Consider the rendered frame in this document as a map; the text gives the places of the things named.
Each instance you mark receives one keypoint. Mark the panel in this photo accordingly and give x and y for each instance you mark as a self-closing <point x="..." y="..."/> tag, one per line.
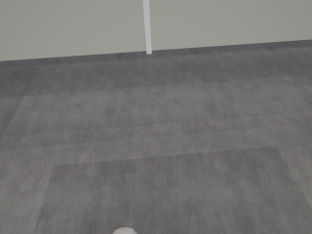
<point x="147" y="26"/>

